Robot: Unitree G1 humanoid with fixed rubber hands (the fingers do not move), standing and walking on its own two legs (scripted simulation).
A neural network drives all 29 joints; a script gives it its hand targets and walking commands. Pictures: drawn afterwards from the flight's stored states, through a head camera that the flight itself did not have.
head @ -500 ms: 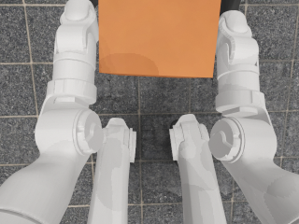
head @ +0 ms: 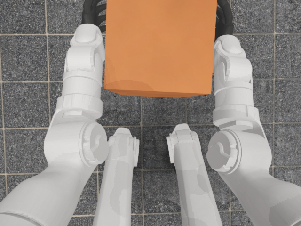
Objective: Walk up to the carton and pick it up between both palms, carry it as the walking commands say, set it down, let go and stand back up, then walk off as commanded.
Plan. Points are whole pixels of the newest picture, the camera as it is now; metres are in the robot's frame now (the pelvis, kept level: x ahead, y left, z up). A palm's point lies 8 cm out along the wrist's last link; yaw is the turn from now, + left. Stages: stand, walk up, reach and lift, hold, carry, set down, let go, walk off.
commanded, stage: reach and lift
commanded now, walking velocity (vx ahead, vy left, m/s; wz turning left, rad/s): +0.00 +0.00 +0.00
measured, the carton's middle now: (155, 42) +0.52 -0.02 -0.15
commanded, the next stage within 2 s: none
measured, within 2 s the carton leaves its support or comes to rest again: neither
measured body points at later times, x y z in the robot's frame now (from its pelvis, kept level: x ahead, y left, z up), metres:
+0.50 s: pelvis +0.01 +0.00 +0.05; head +0.28 +0.00 +0.41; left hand +0.53 +0.12 -0.02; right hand +0.50 -0.16 -0.03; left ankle +0.10 +0.12 -0.45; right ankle +0.11 -0.14 -0.45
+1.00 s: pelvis +0.02 +0.00 +0.11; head +0.25 +0.00 +0.50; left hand +0.51 +0.12 +0.05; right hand +0.48 -0.16 +0.05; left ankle +0.10 +0.12 -0.46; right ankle +0.11 -0.14 -0.45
